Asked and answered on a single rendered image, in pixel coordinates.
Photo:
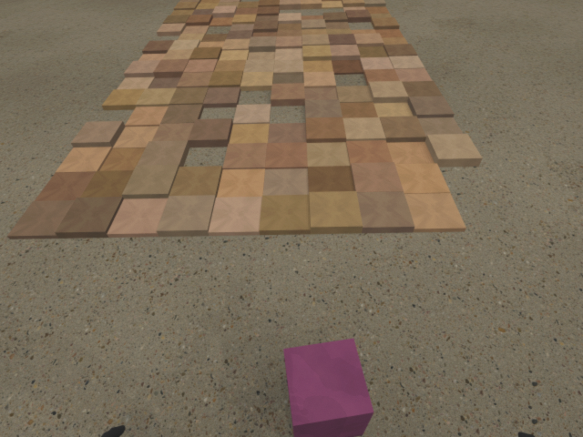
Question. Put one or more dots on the carton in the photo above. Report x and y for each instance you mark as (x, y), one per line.
(327, 390)

